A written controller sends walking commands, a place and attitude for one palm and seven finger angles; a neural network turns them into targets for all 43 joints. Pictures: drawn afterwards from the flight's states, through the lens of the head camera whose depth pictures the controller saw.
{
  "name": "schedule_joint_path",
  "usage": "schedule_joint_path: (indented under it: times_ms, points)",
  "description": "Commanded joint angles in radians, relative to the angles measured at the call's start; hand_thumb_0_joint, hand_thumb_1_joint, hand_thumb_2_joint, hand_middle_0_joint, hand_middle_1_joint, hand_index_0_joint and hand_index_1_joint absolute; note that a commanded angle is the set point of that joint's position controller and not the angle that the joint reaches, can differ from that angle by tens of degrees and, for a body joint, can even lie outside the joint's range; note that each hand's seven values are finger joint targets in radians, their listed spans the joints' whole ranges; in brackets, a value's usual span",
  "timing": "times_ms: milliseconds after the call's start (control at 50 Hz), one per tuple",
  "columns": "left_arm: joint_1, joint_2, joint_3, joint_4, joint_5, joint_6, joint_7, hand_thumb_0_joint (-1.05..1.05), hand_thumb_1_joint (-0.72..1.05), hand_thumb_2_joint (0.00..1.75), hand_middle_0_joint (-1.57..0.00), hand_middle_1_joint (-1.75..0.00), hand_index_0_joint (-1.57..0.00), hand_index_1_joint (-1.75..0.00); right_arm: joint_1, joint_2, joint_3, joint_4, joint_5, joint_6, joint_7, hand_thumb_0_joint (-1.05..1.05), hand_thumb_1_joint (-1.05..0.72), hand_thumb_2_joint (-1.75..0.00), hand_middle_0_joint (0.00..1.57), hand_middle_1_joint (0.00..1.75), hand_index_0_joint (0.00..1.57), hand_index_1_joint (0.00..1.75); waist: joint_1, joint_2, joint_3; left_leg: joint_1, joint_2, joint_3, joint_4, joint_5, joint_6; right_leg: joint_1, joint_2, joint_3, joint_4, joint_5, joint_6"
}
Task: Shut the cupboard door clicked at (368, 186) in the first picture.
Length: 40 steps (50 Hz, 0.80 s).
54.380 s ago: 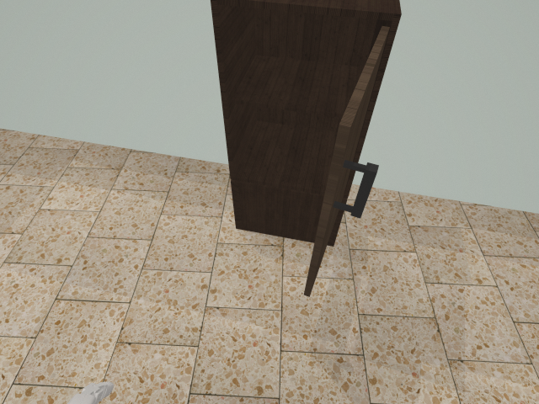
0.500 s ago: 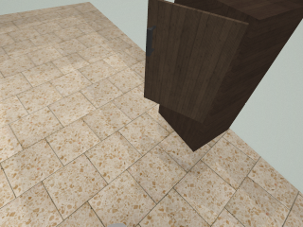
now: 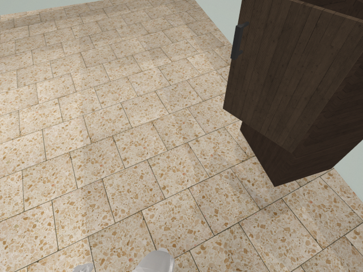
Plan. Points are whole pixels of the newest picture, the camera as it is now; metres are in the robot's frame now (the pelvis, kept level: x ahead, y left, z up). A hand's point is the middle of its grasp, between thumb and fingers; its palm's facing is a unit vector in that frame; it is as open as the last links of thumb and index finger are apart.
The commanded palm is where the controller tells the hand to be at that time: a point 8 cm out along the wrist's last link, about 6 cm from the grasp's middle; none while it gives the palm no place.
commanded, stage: walk to a spot facing it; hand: left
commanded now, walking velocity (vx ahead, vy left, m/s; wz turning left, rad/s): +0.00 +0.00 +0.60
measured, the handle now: (240, 40) +0.90 -0.19 +0.01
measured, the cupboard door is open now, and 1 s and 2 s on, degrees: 27 27 27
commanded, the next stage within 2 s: turn to face it in 1.28 s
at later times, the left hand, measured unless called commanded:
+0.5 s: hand out of the picture +0.02 +0.23 -0.16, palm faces +0.33 -0.91 -0.27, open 7.4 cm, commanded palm none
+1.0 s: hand out of the picture -0.06 +0.23 -0.19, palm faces +0.64 -0.74 -0.19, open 7.4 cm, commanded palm none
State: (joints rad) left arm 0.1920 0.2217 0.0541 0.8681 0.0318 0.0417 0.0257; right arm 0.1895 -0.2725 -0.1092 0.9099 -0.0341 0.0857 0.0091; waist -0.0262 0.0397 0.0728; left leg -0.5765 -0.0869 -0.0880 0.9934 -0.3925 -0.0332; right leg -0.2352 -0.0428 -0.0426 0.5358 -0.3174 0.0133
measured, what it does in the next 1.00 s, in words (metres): steps to the left, turning left: left foot, then right foot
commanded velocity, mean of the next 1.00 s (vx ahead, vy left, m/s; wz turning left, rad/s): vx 0.18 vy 0.00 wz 0.58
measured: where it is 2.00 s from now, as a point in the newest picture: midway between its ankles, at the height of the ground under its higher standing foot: (143, 250)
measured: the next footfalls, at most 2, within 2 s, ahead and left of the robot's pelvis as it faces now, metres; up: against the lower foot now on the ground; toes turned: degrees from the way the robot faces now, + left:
left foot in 0.24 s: +0.03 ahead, +0.14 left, +0.00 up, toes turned +14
right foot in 0.56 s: +0.11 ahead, -0.11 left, +0.00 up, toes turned +18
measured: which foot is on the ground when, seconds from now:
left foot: up 0.00-0.22, down 0.24-0.56, up 0.58-0.90, down 0.92-1.00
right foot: down 0.00-0.24, up 0.26-0.54, down 0.56-0.94, up 0.96-1.00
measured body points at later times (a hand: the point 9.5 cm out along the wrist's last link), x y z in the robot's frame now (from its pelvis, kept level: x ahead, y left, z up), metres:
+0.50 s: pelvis +0.00 +0.00 +0.00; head +0.05 +0.02 +0.45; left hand +0.00 +0.28 -0.14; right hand +0.17 -0.21 -0.14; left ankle -0.01 +0.13 -0.73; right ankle +0.06 -0.13 -0.70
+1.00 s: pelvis +0.07 +0.07 -0.01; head +0.09 +0.13 +0.43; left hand -0.10 +0.27 -0.18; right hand +0.30 -0.07 -0.14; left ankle +0.03 +0.16 -0.73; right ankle +0.08 -0.11 -0.68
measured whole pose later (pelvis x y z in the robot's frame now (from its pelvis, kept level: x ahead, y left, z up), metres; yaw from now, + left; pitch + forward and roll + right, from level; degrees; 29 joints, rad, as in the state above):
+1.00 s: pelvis +0.07 +0.07 -0.01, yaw +39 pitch +1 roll +0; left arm 0.33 0.24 0.08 0.96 0.03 0.01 -0.02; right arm 0.18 -0.21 -0.05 0.89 -0.04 -0.01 0.04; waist 0.01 -0.07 0.11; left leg -0.37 0.01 0.12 0.67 -0.30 0.06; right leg -0.30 -0.20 -0.15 1.00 -0.51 0.07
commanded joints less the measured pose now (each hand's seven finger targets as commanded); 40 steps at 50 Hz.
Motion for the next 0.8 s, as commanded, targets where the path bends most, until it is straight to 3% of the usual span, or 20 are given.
schedule_joint_path:
  times_ms: [0,80,120,160,180,200,220,240,340,420,480,500,520,540,560,580,600,640,680,780]
  points:
    - [-0.059,0.16,0.04,-0.094,0.001,-0.043,0.014,0.0,0.9,0.9,-0.2,-0.3,-0.2,-0.3,0.007,-0.045,0.003,-0.092,0.012,-0.028,0.021,0.0,-0.9,-0.9,0.2,0.3,0.2,0.3,-0.025,-0.221,-0.011,-0.031,0.089,0.071,0.152,-0.019,-0.027,0.046,-0.263,0.081,-0.179,0.401,-0.146]
    - [0.107,0.202,0.058,-0.044,0.002,-0.04,0.014,0.0,0.9,0.9,-0.2,-0.3,-0.2,-0.3,-0.086,-0.014,0.029,-0.12,0.018,-0.037,0.021,0.0,-0.9,-0.9,0.2,0.3,0.2,0.3,0.06,-0.246,-0.088,0.057,0.08,0.162,-0.16,-0.051,-0.019,0.235,-0.273,0.018,-0.06,0.688,-0.126]
    - [0.137,0.222,0.067,-0.034,0.004,-0.036,0.011,0.0,0.9,0.9,-0.2,-0.3,-0.2,-0.3,-0.095,-0.012,0.034,-0.124,0.019,-0.044,0.022,0.0,-0.9,-0.9,0.2,0.3,0.2,0.3,0.073,-0.254,-0.091,0.119,0.067,0.195,-0.286,-0.038,-0.008,0.245,-0.284,0.004,-0.015,0.728,-0.112]
    - [0.118,0.221,0.069,-0.034,-0.004,-0.034,0.008,0.0,0.9,0.9,-0.2,-0.3,-0.2,-0.3,-0.03,-0.032,0.032,-0.105,0.018,-0.048,0.018,0.0,-0.9,-0.9,0.2,0.3,0.2,0.3,0.034,-0.257,-0.112,0.253,0.064,0.198,-0.42,0.085,0.007,0.179,-0.276,-0.044,0.052,0.677,-0.072]
    - [0.11,0.207,0.066,-0.041,-0.01,-0.032,0.005,0.0,0.9,0.9,-0.2,-0.3,-0.2,-0.3,0.033,-0.063,0.023,-0.087,0.013,-0.053,0.017,0.0,-0.9,-0.9,0.2,0.3,0.2,0.3,-0.004,-0.181,-0.145,0.4,0.078,0.165,-0.528,0.238,0.021,0.09,-0.259,-0.075,0.166,0.604,-0.033]
    - [0.121,0.159,0.058,-0.064,-0.014,-0.029,0.0,0.0,0.9,0.9,-0.2,-0.3,-0.2,-0.3,0.088,-0.159,0.001,-0.079,0.006,-0.062,0.013,0.0,-0.9,-0.9,0.2,0.3,0.2,0.3,-0.027,0.054,-0.216,0.589,0.278,-0.092,-0.561,0.526,0.098,-0.12,-0.163,-0.131,0.362,0.271,0.032]
    - [0.074,0.089,0.029,-0.103,-0.018,-0.027,-0.002,0.0,0.9,0.9,-0.2,-0.3,-0.2,-0.3,0.163,-0.242,-0.023,-0.06,0.01,-0.064,-0.001,0.0,-0.9,-0.9,0.2,0.3,0.2,0.3,-0.07,0.272,-0.244,0.698,0.486,-0.338,-0.566,1.009,0.244,-0.34,-0.066,-0.085,0.549,-0.349,0.069]
    - [0.017,0.112,0.031,-0.124,-0.01,-0.014,0.005,0.0,0.9,0.9,-0.2,-0.3,-0.2,-0.3,0.2,-0.232,-0.018,-0.035,0.01,-0.057,-0.009,0.0,-0.9,-0.9,0.2,0.3,0.2,0.3,-0.084,0.16,-0.237,0.651,0.498,-0.269,-0.557,0.931,0.279,-0.333,-0.083,0.016,0.614,-0.34,0.046]
    - [0.0,0.106,0.043,-0.085,-0.012,-0.004,-0.008,0.0,0.9,0.9,-0.2,-0.3,-0.2,-0.3,0.018,-0.146,0.013,-0.08,0.002,-0.063,-0.033,0.0,-0.9,-0.9,0.2,0.3,0.2,0.3,-0.013,0.13,-0.127,0.458,0.324,-0.157,-0.593,0.612,0.199,-0.301,-0.06,0.04,0.545,-0.137,0.057]
    - [0.015,0.086,0.039,-0.083,-0.013,-0.004,-0.016,0.0,0.9,0.9,-0.2,-0.3,-0.2,-0.3,-0.011,-0.153,0.01,-0.088,-0.003,-0.056,-0.027,0.0,-0.9,-0.9,0.2,0.3,0.2,0.3,0.0,0.126,-0.109,0.337,0.29,-0.203,-0.643,0.261,0.19,-0.174,-0.017,0.016,0.326,-0.122,0.05]
    - [0.128,0.093,0.047,-0.051,-0.006,-0.015,-0.028,0.0,0.9,0.9,-0.2,-0.3,-0.2,-0.3,-0.078,-0.155,0.004,-0.106,-0.002,-0.045,-0.019,0.0,-0.9,-0.9,0.2,0.3,0.2,0.3,0.06,0.121,-0.079,0.114,0.234,-0.224,-0.638,-0.176,0.158,0.072,0.039,-0.043,0.114,-0.051,0.044]
    - [0.219,0.126,0.059,-0.029,0.0,-0.024,-0.03,0.0,0.9,0.9,-0.2,-0.3,-0.2,-0.3,-0.108,-0.139,0.004,-0.114,0.004,-0.046,-0.016,0.0,-0.9,-0.9,0.2,0.3,0.2,0.3,0.11,0.035,-0.087,-0.022,0.166,-0.179,-0.542,-0.267,0.126,0.236,0.03,-0.029,-0.006,-0.059,0.037]
    - [0.295,0.187,0.076,-0.018,0.019,-0.036,-0.021,0.0,0.9,0.9,-0.2,-0.3,-0.2,-0.3,-0.103,-0.062,0.014,-0.131,0.014,-0.049,-0.012,0.0,-0.9,-0.9,0.2,0.3,0.2,0.3,0.149,-0.214,-0.097,-0.194,0.037,-0.046,-0.247,-0.291,0.066,0.34,-0.163,0.198,-0.231,-0.323,-0.016]
    - [0.26,0.25,0.072,-0.044,0.015,-0.036,-0.01,0.0,0.9,0.9,-0.2,-0.3,-0.2,-0.3,-0.115,-0.017,0.023,-0.154,0.013,-0.056,-0.008,0.0,-0.9,-0.9,0.2,0.3,0.2,0.3,0.146,-0.429,-0.033,-0.249,-0.017,0.043,0.087,-0.247,0.025,0.203,-0.408,0.547,-0.414,-0.543,-0.106]
    - [0.156,0.236,0.066,-0.073,0.0,-0.04,-0.006,0.0,0.9,0.9,-0.2,-0.3,-0.2,-0.3,-0.113,-0.067,0.012,-0.156,0.002,-0.048,0.002,0.0,-0.9,-0.9,0.2,0.3,0.2,0.3,0.084,-0.316,0.04,-0.215,0.057,-0.021,0.256,-0.159,0.031,0.019,-0.445,0.55,-0.467,-0.586,-0.132]
    - [0.058,0.215,0.07,-0.097,-0.002,-0.051,-0.005,0.0,0.9,0.9,-0.2,-0.3,-0.2,-0.3,-0.06,-0.066,0.008,-0.145,-0.004,-0.044,0.011,0.0,-0.9,-0.9,0.2,0.3,0.2,0.3,0.02,-0.252,0.025,-0.171,0.09,-0.023,0.311,-0.063,0.027,-0.042,-0.422,0.494,-0.461,-0.537,-0.138]
    - [0.025,0.195,0.065,-0.104,0.0,-0.058,-0.001,0.0,0.9,0.9,-0.2,-0.3,-0.2,-0.3,-0.029,-0.051,0.006,-0.125,-0.005,-0.04,0.018,0.0,-0.9,-0.9,0.2,0.3,0.2,0.3,-0.006,-0.216,0.002,-0.127,0.109,-0.001,0.349,-0.018,0.02,-0.06,-0.396,0.448,-0.444,-0.537,-0.126]
    - [-0.008,0.144,0.051,-0.096,0.0,-0.078,-0.006,0.0,0.9,0.9,-0.2,-0.3,-0.2,-0.3,-0.031,-0.048,0.011,-0.105,-0.005,-0.042,0.036,0.0,-0.9,-0.9,0.2,0.3,0.2,0.3,-0.02,-0.213,0.039,-0.084,0.149,0.037,0.29,0.079,0.004,-0.075,-0.31,0.177,-0.391,-0.261,-0.098]
    - [0.052,0.14,0.054,-0.063,-0.001,-0.087,-0.009,0.0,0.9,0.9,-0.2,-0.3,-0.2,-0.3,-0.035,-0.012,0.02,-0.102,0.004,-0.048,0.042,0.0,-0.9,-0.9,0.2,0.3,0.2,0.3,0.001,-0.202,0.006,-0.063,0.138,0.089,0.142,0.091,0.0,0.04,-0.273,0.029,-0.35,-0.077,-0.087]
    - [0.178,0.166,0.072,0.004,0.004,-0.09,-0.012,0.0,0.9,0.9,-0.2,-0.3,-0.2,-0.3,-0.116,0.023,0.038,-0.12,0.008,-0.073,0.05,0.0,-0.9,-0.9,0.2,0.3,0.2,0.3,0.075,-0.223,-0.033,-0.02,0.141,0.178,-0.207,0.03,0.016,0.239,-0.312,-0.072,-0.271,0.127,-0.097]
